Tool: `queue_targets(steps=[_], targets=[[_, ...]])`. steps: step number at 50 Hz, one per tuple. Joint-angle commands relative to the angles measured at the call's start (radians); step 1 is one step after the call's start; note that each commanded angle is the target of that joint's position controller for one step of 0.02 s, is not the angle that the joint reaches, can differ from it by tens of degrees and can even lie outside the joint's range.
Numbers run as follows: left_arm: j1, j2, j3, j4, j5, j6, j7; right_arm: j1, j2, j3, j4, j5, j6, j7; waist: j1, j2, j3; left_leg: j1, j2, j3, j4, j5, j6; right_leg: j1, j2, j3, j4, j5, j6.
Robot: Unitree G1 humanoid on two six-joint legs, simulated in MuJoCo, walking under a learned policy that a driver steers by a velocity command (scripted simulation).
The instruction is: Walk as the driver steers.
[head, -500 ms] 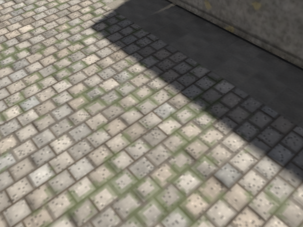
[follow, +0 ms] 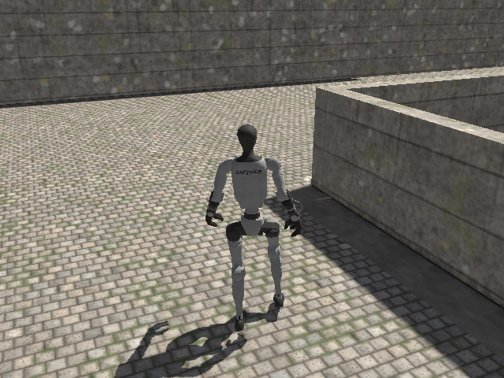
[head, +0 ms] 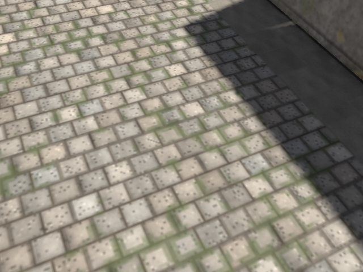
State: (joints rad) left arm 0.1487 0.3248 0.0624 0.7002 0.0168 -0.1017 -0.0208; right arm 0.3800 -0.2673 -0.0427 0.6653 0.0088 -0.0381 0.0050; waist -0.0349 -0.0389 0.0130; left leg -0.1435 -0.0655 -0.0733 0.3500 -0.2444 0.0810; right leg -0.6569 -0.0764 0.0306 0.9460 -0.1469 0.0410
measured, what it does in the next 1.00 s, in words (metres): walks ahead, turning left: right foot, then left foot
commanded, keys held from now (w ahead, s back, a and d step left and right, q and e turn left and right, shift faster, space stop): w+q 0.72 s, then q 0.26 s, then no key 0.02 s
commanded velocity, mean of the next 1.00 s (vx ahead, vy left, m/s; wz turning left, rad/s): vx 0.43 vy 0.00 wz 0.60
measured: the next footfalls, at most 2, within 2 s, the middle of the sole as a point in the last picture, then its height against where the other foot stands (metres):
right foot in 0.24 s outside the picture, level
left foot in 0.74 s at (106, 258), level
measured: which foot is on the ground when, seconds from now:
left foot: down 0.00-0.26, up 0.28-0.72, down 0.74-1.00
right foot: up 0.00-0.22, down 0.24-0.76, up 0.78-1.00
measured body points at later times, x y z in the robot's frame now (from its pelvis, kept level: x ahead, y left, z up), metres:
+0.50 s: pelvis +0.29 -0.01 +0.00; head +0.32 +0.00 +0.44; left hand +0.27 +0.28 -0.12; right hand +0.52 -0.23 -0.09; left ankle +0.31 +0.15 -0.67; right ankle +0.31 -0.12 -0.75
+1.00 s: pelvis +0.50 +0.14 -0.01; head +0.54 +0.19 +0.44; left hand +0.50 +0.47 -0.11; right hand +0.77 -0.03 -0.10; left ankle +0.49 +0.22 -0.75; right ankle +0.67 +0.03 -0.67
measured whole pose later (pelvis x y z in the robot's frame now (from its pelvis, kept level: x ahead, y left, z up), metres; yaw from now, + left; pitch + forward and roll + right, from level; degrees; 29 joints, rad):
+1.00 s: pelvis +0.50 +0.14 -0.01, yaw +36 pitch +2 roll -1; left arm 0.07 0.33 0.05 0.70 0.01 -0.05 0.01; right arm 0.23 -0.31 -0.07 0.64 0.00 -0.01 0.00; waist -0.03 -0.03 0.10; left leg -0.30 -0.10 -0.07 0.42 -0.15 0.09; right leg -0.64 -0.07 0.07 1.00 -0.31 0.08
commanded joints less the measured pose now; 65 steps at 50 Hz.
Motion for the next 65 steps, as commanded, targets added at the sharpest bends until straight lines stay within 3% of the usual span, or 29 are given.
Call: queue_targets(steps=[1,5,9,11,12,13,14,15,16,18,22,32,35,37,38,39,40,41,42,43,47,51,56,58,60,61,62,63,65], targets=[[-0.128,0.039,0.003,-0.087,-0.002,-0.012,-0.002,-0.035,-0.190,-0.057,-0.048,0.009,-0.020,-0.024,0.002,0.116,0.019,-0.017,0.182,-0.168,-0.129,0.303,0.144,-0.011,0.043,-0.006,-0.225,0.177,0.020],[-0.259,0.039,-0.003,-0.125,-0.021,-0.020,-0.022,0.042,-0.200,-0.064,0.005,0.024,-0.017,-0.031,-0.040,0.126,0.041,-0.018,0.200,-0.220,-0.113,0.240,0.120,0.081,0.084,0.009,-0.405,0.270,0.000],[-0.236,0.078,0.015,-0.126,-0.022,-0.030,-0.025,0.049,-0.198,-0.070,0.033,0.023,-0.001,-0.041,-0.012,0.155,0.036,0.092,0.243,-0.297,-0.022,0.317,0.091,0.144,0.084,0.037,-0.466,0.174,-0.044],[-0.084,0.119,0.041,-0.094,-0.018,-0.034,-0.012,0.024,-0.183,-0.066,0.025,0.016,0.008,-0.036,0.066,0.169,-0.062,0.088,0.190,-0.275,0.147,0.556,0.056,0.379,0.104,-0.009,-0.498,0.129,-0.090],[0.074,0.154,0.054,-0.077,-0.004,-0.035,-0.004,-0.006,-0.152,-0.051,-0.002,0.005,0.010,-0.030,0.146,0.148,-0.209,-0.032,0.135,-0.249,0.372,0.490,0.024,0.667,0.004,0.070,-0.450,0.122,-0.148],[0.215,0.231,0.075,-0.056,0.009,-0.024,0.004,0.127,-0.060,-0.025,-0.012,0.007,0.004,-0.027,0.126,-0.092,-0.407,-0.371,-0.001,-0.150,0.760,0.067,-0.054,1.090,-0.254,0.439,-0.438,-0.010,-0.292],[0.231,0.177,0.061,-0.039,-0.013,-0.017,-0.007,0.174,-0.086,-0.017,-0.015,0.028,-0.005,-0.025,0.107,-0.274,-0.478,-0.551,-0.015,-0.141,0.950,-0.348,-0.073,1.157,-0.362,0.771,-0.588,-0.240,-0.340],[0.175,0.098,0.041,-0.054,-0.022,-0.008,0.002,0.077,-0.179,-0.044,-0.010,0.044,-0.003,-0.025,0.125,-0.144,-0.297,-0.623,0.058,-0.136,1.013,-0.271,-0.077,1.010,-0.321,0.654,-0.632,-0.368,-0.289],[0.113,0.073,0.032,-0.057,-0.018,0.002,0.009,-0.022,-0.205,-0.050,-0.032,0.035,0.000,-0.026,0.121,-0.057,-0.162,-0.617,0.098,-0.080,0.991,-0.188,-0.078,0.842,-0.283,0.500,-0.651,-0.289,-0.252],[0.050,0.042,0.020,-0.038,-0.001,0.002,0.012,-0.077,-0.169,-0.053,-0.050,0.014,0.006,-0.020,0.065,-0.036,-0.032,-0.537,0.162,-0.064,0.900,-0.110,-0.073,0.594,-0.210,0.312,-0.710,-0.097,-0.234],[0.027,0.062,0.032,-0.001,-0.013,-0.020,0.011,-0.086,-0.090,-0.037,-0.061,0.018,0.030,-0.014,0.030,-0.049,0.026,-0.512,0.198,-0.035,0.786,-0.058,-0.079,0.475,-0.195,0.127,-0.806,0.035,-0.253],[0.117,0.162,0.058,0.068,-0.038,0.014,0.016,-0.349,-0.077,-0.022,-0.136,0.018,0.008,0.042,0.112,-0.002,0.080,-0.490,0.163,0.080,0.318,0.235,-0.046,0.655,-0.191,-0.159,-0.791,0.209,-0.188],[0.124,0.205,0.070,0.074,-0.056,0.036,0.021,-0.311,-0.123,-0.046,-0.150,0.009,0.015,0.048,0.060,-0.036,0.028,-0.380,0.085,0.152,0.279,0.077,0.009,0.739,-0.203,-0.209,-0.622,0.604,-0.159],[0.111,0.184,0.060,0.063,-0.059,0.050,0.029,-0.029,-0.218,-0.103,-0.080,0.008,0.026,0.032,-0.098,-0.009,-0.119,0.017,-0.005,0.176,0.196,0.134,0.075,0.612,-0.143,-0.265,-0.221,0.739,-0.102],[0.153,0.092,0.027,0.034,-0.007,0.045,0.029,0.070,-0.314,-0.126,-0.062,0.014,0.035,0.009,-0.091,0.200,-0.211,0.314,0.196,-0.125,0.207,0.339,0.145,0.320,-0.069,-0.261,0.125,0.133,-0.043],[0.205,0.034,-0.002,-0.020,-0.001,0.021,0.020,-0.012,-0.378,-0.123,-0.118,0.005,0.021,0.013,0.005,0.366,-0.385,0.531,0.426,-0.696,0.055,0.264,0.367,-0.003,0.133,-0.085,0.458,-0.502,0.012],[0.096,0.145,0.020,-0.019,-0.032,0.002,0.012,-0.022,-0.278,-0.096,-0.138,0.000,0.007,0.027,-0.073,0.168,-0.395,0.501,0.413,-0.630,0.010,0.322,0.317,-0.068,0.072,0.063,0.490,-0.454,-0.002],[0.032,0.144,0.018,-0.044,-0.051,-0.005,0.011,-0.052,-0.240,-0.083,-0.128,-0.002,-0.004,0.028,-0.057,0.136,-0.267,0.386,0.376,-0.473,0.024,0.430,0.280,-0.093,0.041,0.048,0.446,-0.382,-0.017],[0.034,0.126,0.015,-0.031,-0.034,-0.003,0.023,-0.098,-0.215,-0.077,-0.120,0.008,-0.009,0.027,-0.011,0.038,-0.170,0.242,0.323,-0.359,0.031,0.521,0.236,-0.067,-0.002,0.042,0.361,-0.317,-0.013],[0.038,0.135,0.020,-0.025,-0.014,0.005,0.031,-0.143,-0.192,-0.071,-0.124,0.011,-0.006,0.020,0.017,0.044,-0.133,0.136,0.294,-0.291,0.021,0.565,0.214,-0.017,-0.029,0.042,0.286,-0.279,-0.007],[0.071,0.095,0.011,-0.012,-0.003,0.046,0.038,-0.197,-0.210,-0.073,-0.118,-0.013,0.000,-0.005,0.073,0.078,-0.118,-0.070,0.238,-0.194,-0.012,0.747,0.214,0.109,0.001,0.020,0.147,-0.196,0.038],[0.002,0.060,-0.006,-0.022,-0.003,0.058,0.035,-0.195,-0.203,-0.070,-0.091,0.002,0.026,-0.031,0.050,0.113,-0.141,-0.085,0.184,-0.138,0.023,0.674,0.165,0.145,0.039,0.014,-0.078,-0.020,0.062],[-0.084,0.071,-0.004,-0.044,-0.013,0.054,0.018,-0.159,-0.180,-0.054,-0.050,-0.008,0.040,-0.030,0.000,0.147,-0.123,-0.050,0.209,-0.196,0.081,0.538,0.136,0.207,0.060,0.021,-0.265,0.032,0.035],[-0.074,0.083,0.004,-0.048,-0.007,0.047,0.013,-0.169,-0.166,-0.046,-0.042,-0.005,0.040,-0.027,0.013,0.162,-0.108,-0.034,0.217,-0.241,0.132,0.478,0.119,0.248,0.067,0.016,-0.349,0.010,0.000],[-0.040,0.090,0.007,-0.046,0.011,0.032,0.012,-0.164,-0.125,-0.030,-0.032,-0.007,0.034,-0.027,0.043,0.132,-0.099,-0.078,0.146,-0.237,0.202,0.333,0.050,0.411,0.019,0.046,-0.526,0.312,-0.057],[-0.039,0.152,0.015,-0.064,0.030,0.030,0.019,-0.084,-0.087,-0.018,-0.031,-0.033,0.024,-0.025,-0.009,-0.013,-0.159,-0.143,0.059,-0.176,0.306,0.093,-0.007,0.555,-0.137,0.177,-0.488,0.666,-0.125],[-0.033,0.108,0.004,-0.052,0.038,0.043,0.023,-0.011,-0.087,-0.016,-0.005,-0.026,0.025,-0.031,-0.025,-0.148,-0.201,-0.212,-0.001,-0.106,0.389,-0.235,-0.072,0.618,-0.249,0.316,-0.490,0.744,-0.279],[-0.010,0.043,-0.014,-0.038,0.017,0.049,0.019,-0.053,-0.134,-0.023,-0.009,-0.025,0.037,-0.035,0.005,-0.167,-0.202,-0.240,0.032,-0.087,0.444,-0.343,-0.112,0.605,-0.290,0.411,-0.533,0.625,-0.337],[0.012,0.058,-0.014,-0.019,0.005,0.057,0.014,-0.143,-0.159,-0.039,-0.015,-0.008,0.068,-0.042,0.045,-0.125,-0.161,-0.302,0.046,-0.072,0.553,-0.381,-0.145,0.601,-0.255,0.400,-0.574,0.408,-0.312]])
